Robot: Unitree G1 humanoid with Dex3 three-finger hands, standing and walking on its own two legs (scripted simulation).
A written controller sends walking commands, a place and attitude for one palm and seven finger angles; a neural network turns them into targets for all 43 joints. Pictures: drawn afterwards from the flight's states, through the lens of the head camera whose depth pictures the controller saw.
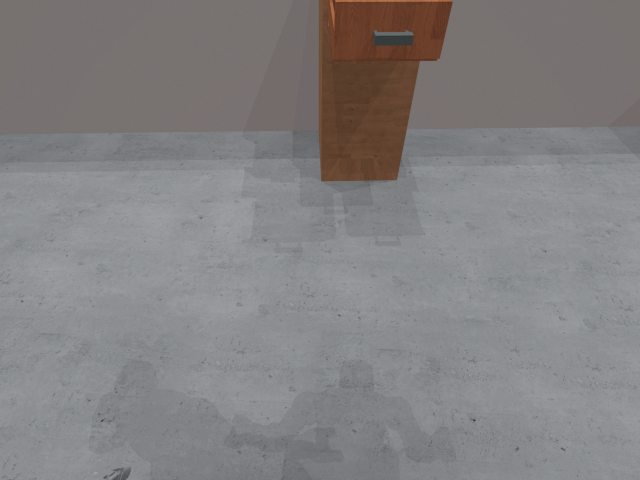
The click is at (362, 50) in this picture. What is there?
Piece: drawer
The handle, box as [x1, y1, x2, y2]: [373, 30, 413, 45]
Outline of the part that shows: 373,30 374,45 411,44 413,35 411,32 407,30 403,32 377,32 376,30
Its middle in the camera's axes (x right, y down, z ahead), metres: +0.21 -0.59 +1.13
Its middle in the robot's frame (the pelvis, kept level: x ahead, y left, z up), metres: +1.26 -0.14 +0.04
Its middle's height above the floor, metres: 0.81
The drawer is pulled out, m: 0.30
